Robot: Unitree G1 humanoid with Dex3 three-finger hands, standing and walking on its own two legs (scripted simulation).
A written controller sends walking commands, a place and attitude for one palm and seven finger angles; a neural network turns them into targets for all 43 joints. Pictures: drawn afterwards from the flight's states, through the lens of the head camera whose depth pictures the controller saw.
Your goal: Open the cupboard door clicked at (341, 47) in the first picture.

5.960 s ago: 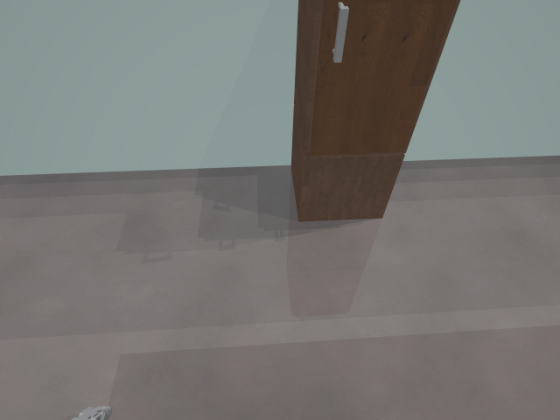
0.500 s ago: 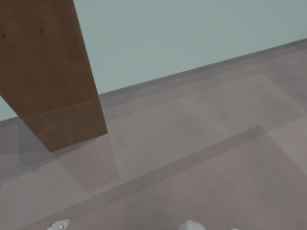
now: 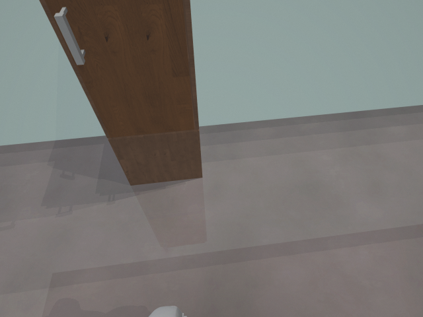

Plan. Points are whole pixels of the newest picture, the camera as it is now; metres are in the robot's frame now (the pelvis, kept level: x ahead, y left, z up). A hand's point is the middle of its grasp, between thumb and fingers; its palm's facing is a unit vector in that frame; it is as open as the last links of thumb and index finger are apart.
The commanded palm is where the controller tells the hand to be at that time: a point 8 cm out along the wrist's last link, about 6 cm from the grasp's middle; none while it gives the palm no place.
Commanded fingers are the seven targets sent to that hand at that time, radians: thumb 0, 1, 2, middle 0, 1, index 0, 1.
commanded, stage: turn to face it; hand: left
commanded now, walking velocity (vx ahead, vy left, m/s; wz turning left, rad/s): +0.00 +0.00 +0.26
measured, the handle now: (72, 36) +0.79 +0.45 +0.11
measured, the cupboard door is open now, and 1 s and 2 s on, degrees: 0 0 0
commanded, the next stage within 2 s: take the last steps up to it in 0.16 s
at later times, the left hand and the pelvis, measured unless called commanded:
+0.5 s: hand out of the picture +0.03 +0.24 -0.16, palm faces +0.13 -0.97 -0.21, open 7.4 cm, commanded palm none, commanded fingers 0.00 0.90 0.90 -0.20 -0.30 -0.20 -0.30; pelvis +0.00 +0.04 +0.01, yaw +6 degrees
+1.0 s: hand out of the picture -0.03 +0.21 -0.16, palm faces +0.33 -0.93 -0.18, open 7.4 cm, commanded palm none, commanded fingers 0.00 0.90 0.90 -0.20 -0.30 -0.20 -0.30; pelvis +0.12 +0.09 +0.00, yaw +13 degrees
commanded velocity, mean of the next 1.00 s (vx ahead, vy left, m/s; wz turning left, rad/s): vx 0.23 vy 0.06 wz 0.14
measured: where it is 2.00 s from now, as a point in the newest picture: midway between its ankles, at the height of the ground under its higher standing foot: (174, 305)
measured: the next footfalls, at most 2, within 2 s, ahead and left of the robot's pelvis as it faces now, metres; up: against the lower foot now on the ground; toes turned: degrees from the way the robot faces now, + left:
left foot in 0.08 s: +0.04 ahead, +0.13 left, +0.00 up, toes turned +7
right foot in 0.58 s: +0.06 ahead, -0.07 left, +0.00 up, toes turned +2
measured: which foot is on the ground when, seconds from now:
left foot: up 0.00-0.06, down 0.08-0.58, up 0.60-1.00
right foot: down 0.00-0.10, up 0.12-0.56, down 0.58-1.00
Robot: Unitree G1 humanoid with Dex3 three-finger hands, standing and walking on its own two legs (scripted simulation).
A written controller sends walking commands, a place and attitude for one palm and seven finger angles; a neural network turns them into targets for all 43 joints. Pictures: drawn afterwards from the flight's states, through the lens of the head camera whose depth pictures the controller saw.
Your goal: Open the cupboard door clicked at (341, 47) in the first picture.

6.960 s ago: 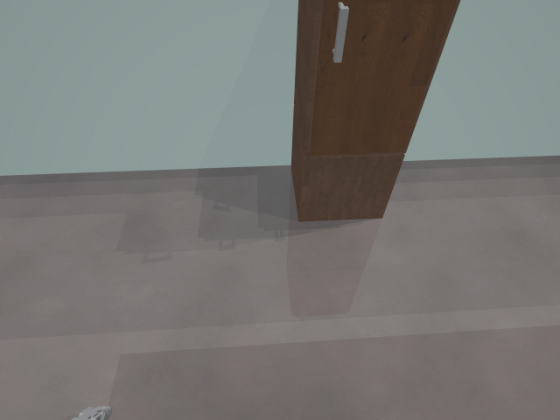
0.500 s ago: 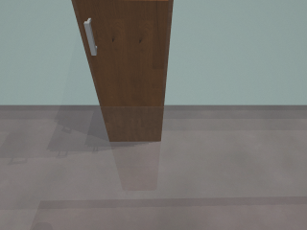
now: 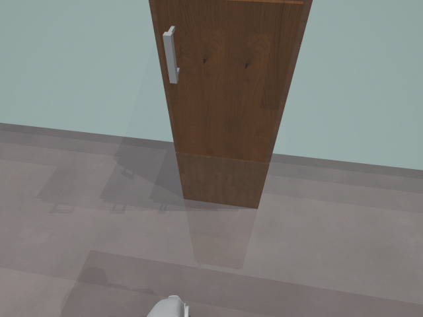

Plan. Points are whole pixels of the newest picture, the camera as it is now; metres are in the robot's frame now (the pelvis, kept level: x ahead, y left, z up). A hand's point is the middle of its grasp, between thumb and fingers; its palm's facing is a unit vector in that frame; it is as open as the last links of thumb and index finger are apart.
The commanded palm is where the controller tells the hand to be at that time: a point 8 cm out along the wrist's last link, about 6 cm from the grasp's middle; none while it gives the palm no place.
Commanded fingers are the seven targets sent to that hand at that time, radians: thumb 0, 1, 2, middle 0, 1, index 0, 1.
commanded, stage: take the last steps up to it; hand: left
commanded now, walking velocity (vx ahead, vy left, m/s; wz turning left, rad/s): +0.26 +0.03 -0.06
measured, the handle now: (173, 55) +0.74 +0.20 +0.11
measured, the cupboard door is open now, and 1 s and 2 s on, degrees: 0 0 0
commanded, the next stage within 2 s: come to a stop and stand still in 0.30 s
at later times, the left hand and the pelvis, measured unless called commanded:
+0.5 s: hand (138, 251) +0.28 +0.22 -0.16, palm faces -0.04 -0.97 -0.25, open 7.3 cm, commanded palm none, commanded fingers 0.00 0.90 0.90 -0.20 -0.30 -0.20 -0.30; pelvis +0.17 +0.04 -0.01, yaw -4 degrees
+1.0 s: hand (113, 277) +0.21 +0.27 -0.17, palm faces -0.02 -0.98 -0.20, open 7.4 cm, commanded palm none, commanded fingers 0.00 0.90 0.90 -0.20 -0.30 -0.20 -0.30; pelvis +0.17 +0.07 +0.01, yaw -4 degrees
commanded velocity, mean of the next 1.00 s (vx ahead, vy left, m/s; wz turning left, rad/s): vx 0.00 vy -0.03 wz -0.02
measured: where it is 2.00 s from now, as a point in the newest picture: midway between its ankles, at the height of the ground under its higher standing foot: outside the picture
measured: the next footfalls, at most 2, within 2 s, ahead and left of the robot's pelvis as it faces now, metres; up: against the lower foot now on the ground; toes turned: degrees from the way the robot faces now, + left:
left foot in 0.06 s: +0.15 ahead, +0.14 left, +0.00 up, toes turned +8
right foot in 0.48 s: +0.27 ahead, -0.08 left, +0.00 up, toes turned -11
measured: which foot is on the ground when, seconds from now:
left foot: up 0.00-0.04, down 0.06-0.52, up 0.54-0.76, down 0.78-1.00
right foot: down 0.00-0.06, up 0.08-0.46, down 0.48-0.78, up 0.80-1.00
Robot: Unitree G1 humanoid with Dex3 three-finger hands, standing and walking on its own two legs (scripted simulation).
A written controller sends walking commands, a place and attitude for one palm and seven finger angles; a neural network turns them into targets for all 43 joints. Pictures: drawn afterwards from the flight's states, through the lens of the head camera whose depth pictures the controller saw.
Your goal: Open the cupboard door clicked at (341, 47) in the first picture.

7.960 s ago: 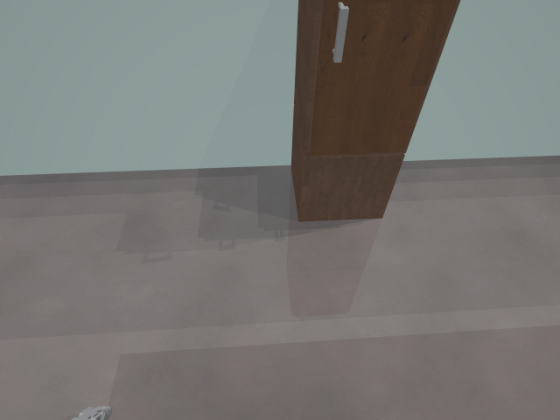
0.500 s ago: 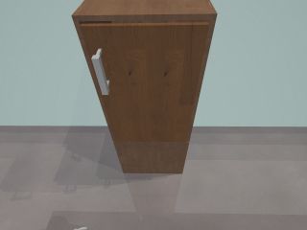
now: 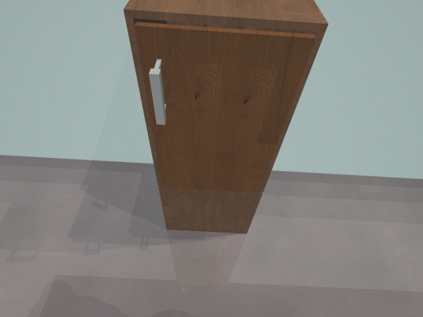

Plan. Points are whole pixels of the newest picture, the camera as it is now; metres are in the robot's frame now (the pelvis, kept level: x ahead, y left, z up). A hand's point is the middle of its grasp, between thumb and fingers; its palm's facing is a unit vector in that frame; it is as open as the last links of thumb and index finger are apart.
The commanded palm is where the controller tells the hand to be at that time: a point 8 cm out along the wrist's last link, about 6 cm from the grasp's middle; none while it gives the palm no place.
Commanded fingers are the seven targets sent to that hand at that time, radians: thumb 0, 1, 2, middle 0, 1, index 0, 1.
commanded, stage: come to a stop and stand still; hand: left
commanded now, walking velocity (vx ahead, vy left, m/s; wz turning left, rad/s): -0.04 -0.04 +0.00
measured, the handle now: (160, 93) +0.56 +0.16 +0.11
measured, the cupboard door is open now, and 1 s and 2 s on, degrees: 0 0 0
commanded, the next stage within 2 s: look again from close up in 0.62 s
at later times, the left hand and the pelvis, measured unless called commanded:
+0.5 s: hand out of the picture -0.02 +0.10 -0.17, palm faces +0.03 -0.98 -0.19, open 7.3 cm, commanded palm none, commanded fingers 0.00 0.90 0.90 -0.20 -0.30 -0.20 -0.30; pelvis -0.01 -0.06 +0.00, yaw +0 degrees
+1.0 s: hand out of the picture -0.01 +0.13 -0.19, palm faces +0.01 -0.99 -0.17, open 7.4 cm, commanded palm none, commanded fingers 0.00 0.90 0.90 -0.20 -0.30 -0.20 -0.30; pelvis -0.01 -0.03 -0.01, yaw -1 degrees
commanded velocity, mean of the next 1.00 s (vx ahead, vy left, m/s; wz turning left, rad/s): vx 0.00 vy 0.00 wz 0.00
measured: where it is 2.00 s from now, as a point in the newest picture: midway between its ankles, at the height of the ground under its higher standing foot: outside the picture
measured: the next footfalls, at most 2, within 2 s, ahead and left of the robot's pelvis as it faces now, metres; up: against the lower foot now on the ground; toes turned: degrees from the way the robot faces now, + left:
right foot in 0.14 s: -0.01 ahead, -0.14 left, +0.00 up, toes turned -3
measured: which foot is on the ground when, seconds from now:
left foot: down 0.00-1.00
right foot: up 0.00-0.12, down 0.14-1.00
